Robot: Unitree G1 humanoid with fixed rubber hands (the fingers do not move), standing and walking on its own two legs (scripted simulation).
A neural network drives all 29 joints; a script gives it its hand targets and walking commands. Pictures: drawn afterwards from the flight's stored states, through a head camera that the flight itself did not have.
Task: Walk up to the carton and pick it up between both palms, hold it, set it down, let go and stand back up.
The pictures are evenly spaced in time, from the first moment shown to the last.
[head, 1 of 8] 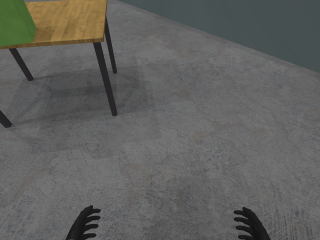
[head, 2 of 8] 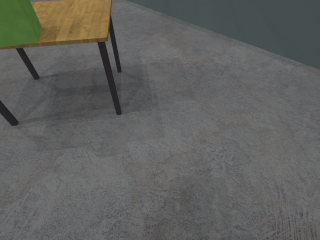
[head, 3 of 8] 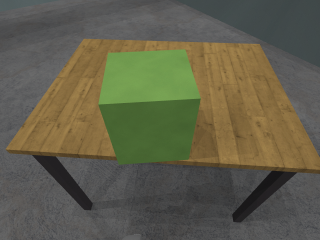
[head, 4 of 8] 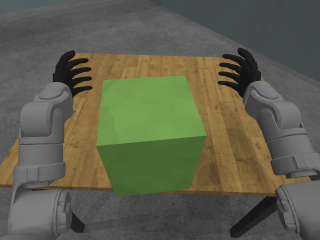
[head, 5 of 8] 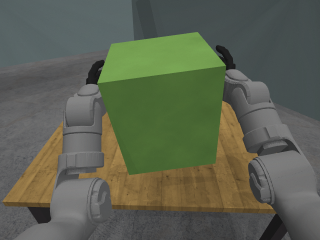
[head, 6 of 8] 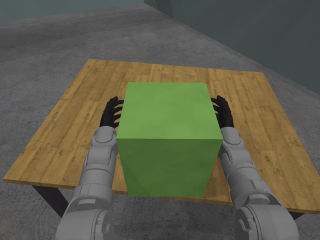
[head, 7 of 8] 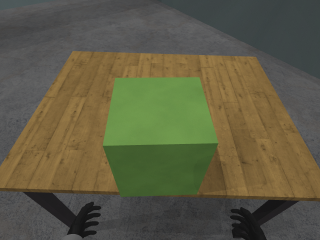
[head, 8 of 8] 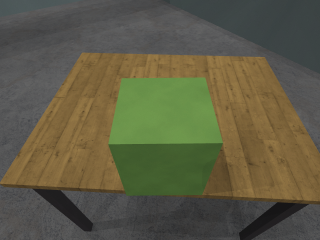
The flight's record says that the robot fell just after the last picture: no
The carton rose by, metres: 0.20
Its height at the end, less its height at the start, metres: +0.00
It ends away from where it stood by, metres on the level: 0.01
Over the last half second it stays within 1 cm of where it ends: yes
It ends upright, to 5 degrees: yes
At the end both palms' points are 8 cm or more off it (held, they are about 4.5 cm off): yes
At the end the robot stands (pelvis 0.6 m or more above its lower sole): yes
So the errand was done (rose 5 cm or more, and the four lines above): yes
